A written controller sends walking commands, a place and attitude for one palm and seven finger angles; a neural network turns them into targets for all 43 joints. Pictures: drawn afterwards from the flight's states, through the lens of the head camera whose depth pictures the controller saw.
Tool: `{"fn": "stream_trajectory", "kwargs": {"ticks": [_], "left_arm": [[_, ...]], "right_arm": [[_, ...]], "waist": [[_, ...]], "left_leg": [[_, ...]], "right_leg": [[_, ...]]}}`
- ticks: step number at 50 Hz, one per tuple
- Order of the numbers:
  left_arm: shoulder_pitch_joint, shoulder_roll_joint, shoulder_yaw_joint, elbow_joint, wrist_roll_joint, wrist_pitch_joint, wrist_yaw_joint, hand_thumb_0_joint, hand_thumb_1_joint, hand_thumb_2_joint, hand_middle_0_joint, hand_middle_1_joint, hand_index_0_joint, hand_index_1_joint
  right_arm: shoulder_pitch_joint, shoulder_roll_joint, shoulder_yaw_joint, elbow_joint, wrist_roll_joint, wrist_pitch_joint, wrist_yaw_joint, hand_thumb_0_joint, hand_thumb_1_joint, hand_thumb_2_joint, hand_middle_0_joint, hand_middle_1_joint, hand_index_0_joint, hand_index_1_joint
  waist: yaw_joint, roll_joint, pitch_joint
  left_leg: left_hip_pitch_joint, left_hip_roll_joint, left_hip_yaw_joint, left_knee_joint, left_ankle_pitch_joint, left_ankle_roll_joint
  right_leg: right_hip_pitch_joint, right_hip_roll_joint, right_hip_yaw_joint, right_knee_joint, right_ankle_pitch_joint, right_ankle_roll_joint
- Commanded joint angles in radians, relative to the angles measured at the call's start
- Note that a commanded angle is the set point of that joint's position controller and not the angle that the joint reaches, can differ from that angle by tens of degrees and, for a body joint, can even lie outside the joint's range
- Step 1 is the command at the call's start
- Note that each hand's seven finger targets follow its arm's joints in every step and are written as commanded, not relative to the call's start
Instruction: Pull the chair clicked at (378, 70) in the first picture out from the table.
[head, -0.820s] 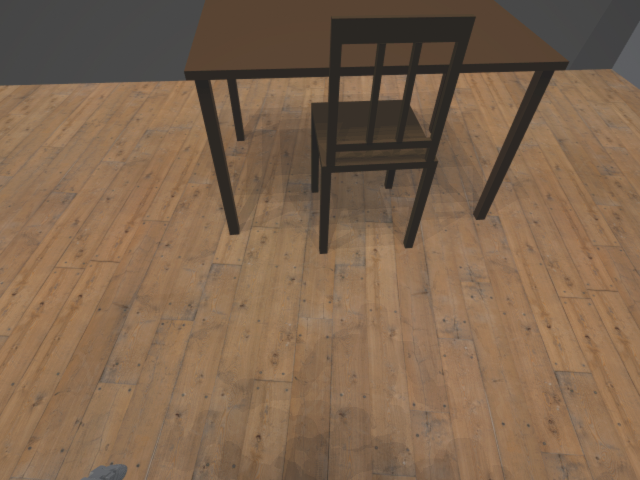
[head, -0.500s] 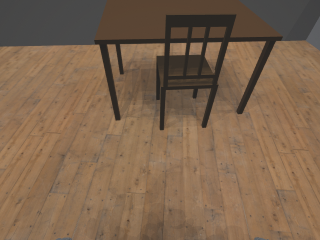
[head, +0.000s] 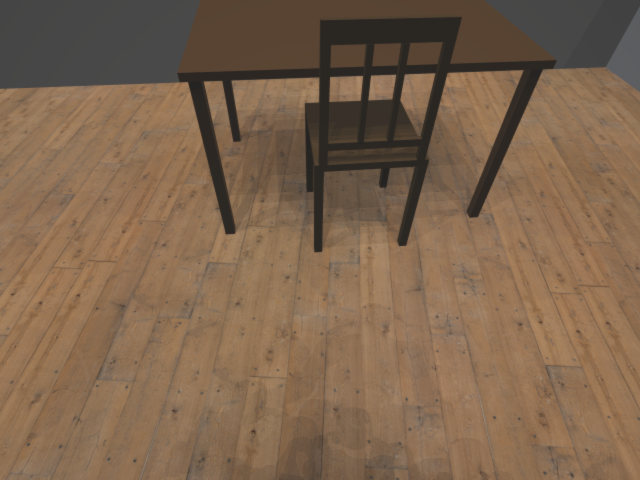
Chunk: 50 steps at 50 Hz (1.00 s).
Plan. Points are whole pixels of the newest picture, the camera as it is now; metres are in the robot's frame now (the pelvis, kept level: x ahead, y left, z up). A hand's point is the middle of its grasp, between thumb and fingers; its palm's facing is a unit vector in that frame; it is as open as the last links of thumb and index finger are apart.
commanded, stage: stand and wait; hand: left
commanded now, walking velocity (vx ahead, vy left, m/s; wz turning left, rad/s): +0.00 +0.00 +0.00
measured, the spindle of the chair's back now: (364, 96) +1.14 -0.07 -0.09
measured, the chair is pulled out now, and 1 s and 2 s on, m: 0.00 0.00 0.00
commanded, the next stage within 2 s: look at it before walking up in 0.02 s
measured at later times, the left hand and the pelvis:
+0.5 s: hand out of the picture +0.07 +0.24 -0.16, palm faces -0.02 -0.95 -0.32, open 7.4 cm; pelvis +0.00 +0.00 +0.00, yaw +0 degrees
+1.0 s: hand out of the picture +0.06 +0.22 -0.17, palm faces -0.09 -0.95 -0.28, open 7.4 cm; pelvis -0.01 +0.00 -0.01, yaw -7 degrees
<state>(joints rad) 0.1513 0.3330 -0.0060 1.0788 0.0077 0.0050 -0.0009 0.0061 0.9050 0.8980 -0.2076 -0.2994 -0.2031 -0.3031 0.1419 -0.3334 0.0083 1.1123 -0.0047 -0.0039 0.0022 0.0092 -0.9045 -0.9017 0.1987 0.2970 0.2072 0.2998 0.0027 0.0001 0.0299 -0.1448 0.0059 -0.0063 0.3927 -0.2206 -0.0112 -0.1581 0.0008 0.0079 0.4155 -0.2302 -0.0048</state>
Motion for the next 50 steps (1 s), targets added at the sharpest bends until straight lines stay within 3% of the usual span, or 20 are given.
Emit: {"fn": "stream_trajectory", "kwargs": {"ticks": [1, 6, 18, 22, 27, 38, 41, 43, 47, 50], "left_arm": [[-0.037, 0.204, 0.040, -0.062, 0.000, -0.030, 0.015, 0.000, 0.900, 0.900, -0.200, -0.300, -0.200, -0.300], [-0.041, 0.199, 0.039, -0.061, 0.002, -0.029, 0.014, 0.000, 0.900, 0.900, -0.200, -0.300, -0.200, -0.300], [-0.033, 0.196, 0.040, -0.060, 0.002, -0.033, 0.015, 0.000, 0.900, 0.900, -0.200, -0.300, -0.200, -0.300], [-0.031, 0.195, 0.041, -0.057, 0.002, -0.032, 0.015, 0.000, 0.900, 0.900, -0.200, -0.300, -0.200, -0.300], [-0.024, 0.195, 0.040, -0.057, 0.002, -0.034, 0.015, 0.000, 0.900, 0.900, -0.200, -0.300, -0.200, -0.300], [-0.023, 0.200, 0.043, -0.059, 0.002, -0.030, 0.014, 0.000, 0.900, 0.900, -0.200, -0.300, -0.200, -0.300], [0.028, 0.108, 0.035, -0.066, 0.002, -0.001, 0.017, 0.000, 0.900, 0.900, -0.200, -0.300, -0.200, -0.300], [0.047, 0.103, 0.042, -0.089, 0.005, 0.014, 0.017, 0.000, 0.900, 0.900, -0.200, -0.300, -0.200, -0.300], [0.054, 0.094, 0.059, -0.149, 0.011, 0.030, 0.008, 0.000, 0.900, 0.900, -0.200, -0.300, -0.200, -0.300], [0.077, 0.067, 0.066, -0.182, 0.011, 0.033, 0.000, 0.000, 0.900, 0.900, -0.200, -0.300, -0.200, -0.300]], "right_arm": [[-0.054, -0.194, -0.036, -0.063, -0.004, -0.030, -0.016, 0.000, -0.900, -0.900, 0.200, 0.300, 0.200, 0.300], [-0.056, -0.190, -0.037, -0.061, -0.005, -0.029, -0.016, 0.000, -0.900, -0.900, 0.200, 0.300, 0.200, 0.300], [-0.058, -0.188, -0.038, -0.061, -0.003, -0.032, -0.017, 0.000, -0.900, -0.900, 0.200, 0.300, 0.200, 0.300], [-0.060, -0.185, -0.037, -0.059, -0.003, -0.029, -0.018, 0.000, -0.900, -0.900, 0.200, 0.300, 0.200, 0.300], [-0.054, -0.185, -0.037, -0.059, -0.003, -0.031, -0.018, 0.000, -0.900, -0.900, 0.200, 0.300, 0.200, 0.300], [-0.050, -0.191, -0.041, -0.056, -0.003, -0.030, -0.022, 0.000, -0.900, -0.900, 0.200, 0.300, 0.200, 0.300], [0.011, -0.088, -0.032, -0.063, -0.005, -0.014, -0.028, 0.000, -0.900, -0.900, 0.200, 0.300, 0.200, 0.300], [0.030, -0.084, -0.043, -0.088, -0.005, -0.001, -0.033, 0.000, -0.900, -0.900, 0.200, 0.300, 0.200, 0.300], [0.030, -0.101, -0.068, -0.148, -0.007, 0.009, -0.036, 0.000, -0.900, -0.900, 0.200, 0.300, 0.200, 0.300], [0.028, -0.119, -0.086, -0.185, -0.009, 0.008, -0.037, 0.000, -0.900, -0.900, 0.200, 0.300, 0.200, 0.300]], "waist": [[0.001, -0.012, -0.056], [0.001, -0.010, -0.035], [0.001, -0.010, -0.072], [0.001, -0.009, -0.047], [0.000, -0.008, -0.070], [0.000, 0.005, -0.053], [-0.004, -0.009, -0.052], [-0.008, -0.021, -0.041], [-0.008, 0.022, -0.022], [0.002, 0.107, -0.040]], "left_leg": [[-0.008, 0.103, -0.090, -0.061, 0.126, 0.038], [-0.011, 0.103, -0.092, -0.068, 0.116, 0.037], [0.018, 0.110, -0.085, -0.066, 0.164, 0.034], [0.011, 0.108, -0.085, -0.070, 0.151, 0.032], [0.028, 0.111, -0.083, -0.068, 0.169, 0.032], [0.044, 0.120, -0.066, -0.064, 0.177, 0.028], [0.034, 0.123, -0.015, -0.003, 0.171, 0.011], [0.024, 0.128, 0.007, 0.030, 0.134, 0.007], [0.000, 0.173, -0.010, 0.039, 0.055, 0.030], [-0.019, 0.256, -0.052, 0.012, 0.068, 0.078]], "right_leg": [[0.014, -0.121, 0.112, -0.080, 0.121, -0.031], [-0.005, -0.116, 0.114, -0.088, 0.098, -0.029], [0.020, -0.119, 0.112, -0.083, 0.173, -0.029], [0.009, -0.118, 0.113, -0.092, 0.159, -0.028], [0.019, -0.119, 0.114, -0.091, 0.181, -0.029], [0.006, -0.112, 0.127, -0.090, 0.218, -0.033], [-0.032, -0.107, 0.152, -0.035, 0.279, -0.027], [-0.078, -0.099, 0.174, 0.000, 0.278, -0.030], [-0.181, -0.051, 0.172, 0.096, 0.201, -0.027], [-0.211, 0.001, 0.106, 0.253, 0.120, -0.008]]}}
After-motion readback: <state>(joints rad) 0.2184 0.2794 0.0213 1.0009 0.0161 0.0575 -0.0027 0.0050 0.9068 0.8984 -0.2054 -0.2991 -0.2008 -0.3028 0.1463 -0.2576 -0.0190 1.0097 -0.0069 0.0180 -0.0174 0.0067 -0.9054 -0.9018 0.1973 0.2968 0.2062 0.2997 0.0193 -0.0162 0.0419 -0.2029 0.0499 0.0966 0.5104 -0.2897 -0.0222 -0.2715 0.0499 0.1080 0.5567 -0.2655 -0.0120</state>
